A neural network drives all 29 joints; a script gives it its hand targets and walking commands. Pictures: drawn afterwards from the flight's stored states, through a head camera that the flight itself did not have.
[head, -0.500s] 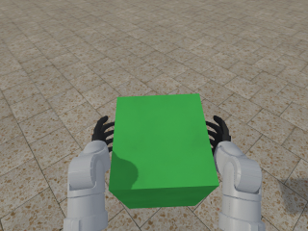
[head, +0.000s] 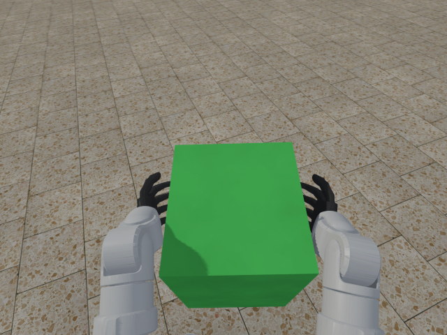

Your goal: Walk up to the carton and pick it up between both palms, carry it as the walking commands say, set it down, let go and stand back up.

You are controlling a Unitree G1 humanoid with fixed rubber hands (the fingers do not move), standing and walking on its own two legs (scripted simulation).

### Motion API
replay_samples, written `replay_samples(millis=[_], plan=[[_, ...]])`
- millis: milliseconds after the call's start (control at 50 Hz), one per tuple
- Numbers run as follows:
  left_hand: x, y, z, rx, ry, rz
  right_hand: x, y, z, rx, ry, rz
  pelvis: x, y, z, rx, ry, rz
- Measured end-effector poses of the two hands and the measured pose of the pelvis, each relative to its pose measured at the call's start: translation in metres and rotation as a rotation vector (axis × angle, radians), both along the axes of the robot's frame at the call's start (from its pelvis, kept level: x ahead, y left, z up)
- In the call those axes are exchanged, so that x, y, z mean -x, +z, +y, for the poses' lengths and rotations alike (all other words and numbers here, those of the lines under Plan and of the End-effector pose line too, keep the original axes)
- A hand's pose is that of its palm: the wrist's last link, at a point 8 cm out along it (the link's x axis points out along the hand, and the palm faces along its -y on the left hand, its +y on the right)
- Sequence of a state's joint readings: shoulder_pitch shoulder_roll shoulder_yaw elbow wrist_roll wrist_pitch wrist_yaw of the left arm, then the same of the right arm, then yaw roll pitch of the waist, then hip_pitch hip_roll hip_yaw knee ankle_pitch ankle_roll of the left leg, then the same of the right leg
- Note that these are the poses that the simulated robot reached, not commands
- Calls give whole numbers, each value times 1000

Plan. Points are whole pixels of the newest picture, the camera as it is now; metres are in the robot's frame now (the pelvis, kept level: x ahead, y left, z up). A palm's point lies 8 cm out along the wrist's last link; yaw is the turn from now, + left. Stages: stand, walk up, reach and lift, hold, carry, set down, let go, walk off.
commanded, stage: carry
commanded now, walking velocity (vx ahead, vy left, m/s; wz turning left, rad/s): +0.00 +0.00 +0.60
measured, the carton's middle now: (234, 233) +0.32 -0.01 +0.02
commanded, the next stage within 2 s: none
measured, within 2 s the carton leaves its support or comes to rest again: neither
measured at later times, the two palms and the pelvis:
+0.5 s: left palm (28, 308) +0.17 +0.27 +0.09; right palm (229, 240) +0.27 +0.00 +0.09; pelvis -0.08 +0.02 -0.01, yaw +18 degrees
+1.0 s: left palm out of the picture -0.01 +0.35 +0.08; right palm (140, 310) +0.17 +0.12 +0.08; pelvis -0.17 +0.03 +0.00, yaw +35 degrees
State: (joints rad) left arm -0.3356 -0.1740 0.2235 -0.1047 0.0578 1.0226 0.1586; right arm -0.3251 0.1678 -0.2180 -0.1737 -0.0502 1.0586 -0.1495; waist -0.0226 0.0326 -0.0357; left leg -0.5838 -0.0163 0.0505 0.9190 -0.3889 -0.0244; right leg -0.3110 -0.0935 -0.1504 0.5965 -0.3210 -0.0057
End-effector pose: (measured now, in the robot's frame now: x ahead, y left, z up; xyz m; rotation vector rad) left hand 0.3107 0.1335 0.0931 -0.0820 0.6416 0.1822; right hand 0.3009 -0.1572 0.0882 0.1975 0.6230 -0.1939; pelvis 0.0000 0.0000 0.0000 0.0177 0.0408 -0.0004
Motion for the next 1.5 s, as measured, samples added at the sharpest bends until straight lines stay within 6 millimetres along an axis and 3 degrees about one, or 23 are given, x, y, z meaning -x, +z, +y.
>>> replay_samples(millis=[100, 200, 300, 380, 520, 620, 680, 800, 880, 1020, 1280, 1420, 1500], plan=[[17, 2, 26, 8, 52, -18, 0, 7, 26, 18, 59, -17, 13, 1, 10, -28, 74, 3], [37, -9, 74, 24, 133, -30, -5, 4, 76, 41, 145, -30, 27, -12, 31, -30, 143, 4], [80, -20, 118, 40, 235, 18, 10, -6, 124, 52, 245, 19, 45, -6, 37, 13, 187, 4], [111, -17, 136, 30, 312, 5, 19, -5, 148, 55, 330, 2, 59, -5, 36, 23, 239, 4], [148, -3, 138, -6, 380, -26, 38, -2, 155, 14, 393, -29, 83, -9, 22, 31, 324, 8], [173, 1, 132, 8, 416, -2, 56, 1, 152, 1, 409, 0, 95, 0, 18, 7, 392, -3], [186, 3, 137, 8, 434, -8, 63, 6, 160, 0, 429, -6, 105, 2, 19, -13, 435, -3], [222, -3, 173, 21, 510, -39, 76, 10, 206, 29, 515, -41, 129, -9, 36, -24, 523, 3], [263, -15, 200, 27, 571, -3, 100, 0, 244, 53, 591, -8, 148, -10, 40, 2, 557, -2], [332, -15, 216, 36, 710, 2, 140, -5, 280, 53, 721, -3, 172, -4, 32, 31, 632, -6], [386, 6, 192, 11, 799, -6, 177, 5, 271, -1, 787, 1, 203, 4, 5, 2, 763, -1], [414, 8, 208, 7, 808, -43, 199, 18, 292, 32, 823, -52, 232, -5, 11, -8, 806, 4], [447, 1, 212, 22, 830, -4, 226, 13, 302, 61, 857, -17, 249, -1, 8, 9, 808, -8]])
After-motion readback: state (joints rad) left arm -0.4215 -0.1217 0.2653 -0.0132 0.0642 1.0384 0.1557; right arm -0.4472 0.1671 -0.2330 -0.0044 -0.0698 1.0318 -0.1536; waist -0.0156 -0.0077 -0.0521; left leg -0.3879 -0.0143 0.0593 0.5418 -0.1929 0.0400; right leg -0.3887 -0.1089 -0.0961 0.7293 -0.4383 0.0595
